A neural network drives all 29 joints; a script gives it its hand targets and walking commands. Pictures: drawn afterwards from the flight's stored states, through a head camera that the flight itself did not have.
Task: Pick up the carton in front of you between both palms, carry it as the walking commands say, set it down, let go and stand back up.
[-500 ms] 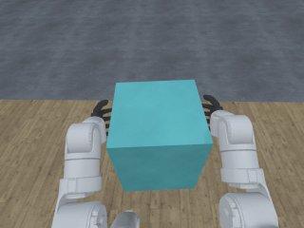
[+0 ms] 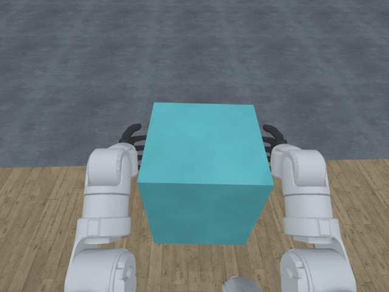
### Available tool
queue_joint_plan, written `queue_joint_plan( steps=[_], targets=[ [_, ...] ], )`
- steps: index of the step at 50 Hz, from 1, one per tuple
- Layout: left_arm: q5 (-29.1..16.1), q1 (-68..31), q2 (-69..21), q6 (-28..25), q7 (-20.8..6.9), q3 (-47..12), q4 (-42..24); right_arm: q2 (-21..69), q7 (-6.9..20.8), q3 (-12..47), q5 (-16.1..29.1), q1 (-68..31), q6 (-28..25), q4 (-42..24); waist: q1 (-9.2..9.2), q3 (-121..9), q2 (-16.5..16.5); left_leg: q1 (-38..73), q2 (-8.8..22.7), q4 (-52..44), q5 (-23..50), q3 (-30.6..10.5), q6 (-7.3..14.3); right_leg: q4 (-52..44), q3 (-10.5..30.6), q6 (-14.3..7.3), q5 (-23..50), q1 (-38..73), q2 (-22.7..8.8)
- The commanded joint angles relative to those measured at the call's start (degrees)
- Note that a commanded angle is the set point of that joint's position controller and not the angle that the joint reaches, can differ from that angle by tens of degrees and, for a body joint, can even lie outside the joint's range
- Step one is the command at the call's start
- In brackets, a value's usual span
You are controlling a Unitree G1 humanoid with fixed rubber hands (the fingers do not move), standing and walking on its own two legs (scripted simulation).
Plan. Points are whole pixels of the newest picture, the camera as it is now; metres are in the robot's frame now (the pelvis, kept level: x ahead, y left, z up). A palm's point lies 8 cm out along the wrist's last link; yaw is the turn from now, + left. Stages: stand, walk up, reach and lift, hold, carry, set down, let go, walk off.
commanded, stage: carry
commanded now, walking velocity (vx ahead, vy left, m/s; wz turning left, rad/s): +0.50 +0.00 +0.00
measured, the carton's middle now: (201, 177) +0.35 -0.01 +0.02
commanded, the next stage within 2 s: none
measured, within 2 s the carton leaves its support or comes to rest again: neither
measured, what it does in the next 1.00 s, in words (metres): goes down: right foot, then left foot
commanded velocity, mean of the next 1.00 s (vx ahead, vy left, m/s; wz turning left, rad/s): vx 0.50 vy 0.00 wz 0.00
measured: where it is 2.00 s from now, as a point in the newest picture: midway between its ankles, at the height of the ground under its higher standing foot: (189, 144)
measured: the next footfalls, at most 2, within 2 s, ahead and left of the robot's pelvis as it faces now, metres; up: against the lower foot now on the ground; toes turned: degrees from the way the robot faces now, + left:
right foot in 0.32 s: +0.37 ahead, -0.09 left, -0.03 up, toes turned -2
left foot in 0.88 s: +0.69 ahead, +0.04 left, -0.06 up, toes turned +3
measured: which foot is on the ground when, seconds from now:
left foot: down 0.00-0.32, up 0.34-0.86, down 0.88-1.00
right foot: up 0.00-0.30, down 0.32-0.86, up 0.88-1.00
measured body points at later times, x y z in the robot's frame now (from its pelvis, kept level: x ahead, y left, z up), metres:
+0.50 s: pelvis +0.29 -0.05 -0.03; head +0.32 -0.06 +0.42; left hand +0.64 +0.12 +0.05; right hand +0.67 -0.19 +0.05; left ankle +0.23 +0.08 -0.67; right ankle +0.33 -0.09 -0.76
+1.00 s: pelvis +0.59 -0.01 -0.06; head +0.60 +0.00 +0.39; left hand +0.96 +0.14 +0.03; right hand +0.95 -0.16 +0.04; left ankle +0.65 +0.04 -0.78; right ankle +0.47 -0.12 -0.68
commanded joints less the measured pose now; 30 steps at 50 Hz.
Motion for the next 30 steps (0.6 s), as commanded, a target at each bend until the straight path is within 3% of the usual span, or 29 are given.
queue_joint_plan(
  steps=[1,6,9,12,14,15,16,17,18,19,20,21,22,25,30],
  targets=[
    [-22.58,-39.83,-65.05,-3.03,-10.81,-35.13,-10.51,65.06,14.55,37.84,28.08,-46.44,-1.85,-11.67,-0.7,-27.42,5.86,25.99,16.05,-9.23,23.36,-19.0,5.1,-4.71,-0.7,1.04,4.39,-7.61,-1.61],
    [-20.82,-38.34,-61.74,-2.82,-9.81,-36.55,-13.56,62.53,14.81,39.13,28.21,-44.3,-1.56,-13.65,-2.46,-26.77,6.04,32.74,13.6,-6.35,35.84,-14.55,3.42,-15.23,-2.42,0.71,14.93,-11.75,-1.15],
    [-19.72,-36.39,-59.5,-1.99,-10.03,-36.6,-12.56,60.83,14.98,38.75,27.06,-41.21,-0.98,-11.25,-3.85,-24.87,6.15,34.67,11.24,-4.47,38.98,-11.92,2.62,-25.62,-4.69,-0.01,21.96,-9.59,0.91],
    [-18.39,-34.81,-57.63,-1.19,-10.87,-35.5,-9.49,59.88,15.27,38.03,25.66,-38.68,-0.85,-7.02,-4.56,-22.17,6.83,33.18,10.13,-2.66,37.57,-9.97,1.71,-37.04,-6.56,-1.41,27.97,-2.88,2.73],
    [-17.7,-33.83,-56.62,-0.93,-11.56,-33.9,-6.5,60.2,15.54,37.69,25.17,-38.85,-1.01,-4.13,-1.96,-22.17,7.64,29.02,9.88,3.1,39.46,-7.92,-0.3,-42.29,-7.15,-3.39,30.08,8.45,3.58],
    [-17.32,-32.73,-56.28,-1.0,-11.87,-32.9,-4.74,60.59,15.7,37.53,25.13,-39.07,-1.12,-2.66,0.64,-24.0,6.16,25.32,8.73,9.92,38.58,-5.17,-1.85,-45.22,-8.31,-4.02,32.91,18.12,3.97],
    [-17.01,-32.19,-56.11,-1.14,-12.34,-31.87,-3.62,60.82,15.77,37.32,24.95,-39.31,-1.37,-1.49,3.07,-26.43,3.33,16.65,7.19,19.17,26.62,-4.16,-3.02,-43.14,-5.09,-4.07,35.13,30.0,-0.01],
    [-17.23,-31.44,-56.25,-1.2,-12.86,-30.7,-1.76,60.83,15.85,36.89,24.84,-39.58,-1.43,-0.67,2.66,-29.98,-5.2,2.5,4.72,29.37,-4.6,-3.42,-4.1,-33.47,8.53,-4.15,52.5,43.52,-12.45],
    [-16.16,-33.75,-54.25,-1.54,-12.98,-29.08,-0.05,63.61,15.57,36.38,24.78,-41.25,-1.08,1.41,4.85,-34.78,-16.53,-16.43,-2.94,45.43,-26.58,-5.41,-6.66,-34.16,28.39,-16.02,47.32,58.45,-23.25],
    [-17.63,-31.62,-57.38,-1.96,-13.48,-29.5,1.57,63.21,15.35,35.88,24.33,-41.1,-1.26,0.82,5.42,-34.2,-14.05,-20.85,-0.33,48.96,-24.5,-8.01,-5.13,-38.47,33.26,-17.18,27.48,54.67,-21.38],
    [-19.18,-34.47,-59.75,-2.61,-14.07,-30.54,-0.98,64.34,15.19,36.47,24.92,-43.96,-1.74,-0.7,5.45,-29.93,-10.43,-22.33,1.42,47.68,-21.05,-8.0,-4.47,-41.0,29.32,-14.61,20.46,48.65,-17.43],
    [-21.29,-39.26,-62.02,-3.0,-14.46,-32.1,-4.31,65.54,14.79,36.43,25.3,-46.03,-2.3,-2.54,4.52,-27.3,-4.57,-21.51,2.98,44.51,-17.3,-8.1,-4.59,-42.32,25.67,-12.53,19.75,43.06,-15.83],
    [-23.45,-43.09,-64.29,-3.3,-14.7,-33.81,-7.08,66.1,14.17,36.35,25.13,-46.5,-2.66,-4.22,3.67,-25.52,-3.21,-20.07,4.47,41.39,-14.64,-8.15,-4.94,-43.42,22.31,-11.91,21.69,37.79,-14.9],
    [-26.78,-45.25,-66.68,-3.86,-14.6,-36.31,-11.43,66.58,12.27,36.72,24.24,-44.18,-3.18,-7.31,2.74,-26.72,-4.54,-16.41,5.3,35.37,-11.79,-6.87,-5.82,-44.33,16.55,-11.18,24.95,33.61,-13.05],
    [-27.38,-40.79,-64.88,-3.81,-14.54,-37.73,-14.02,64.15,10.63,37.92,22.07,-38.76,-3.42,-9.92,4.78,-27.53,-5.14,-24.23,5.98,26.9,-4.47,-4.99,-6.91,-40.77,11.53,-10.34,44.24,41.95,-11.84]
  ],
)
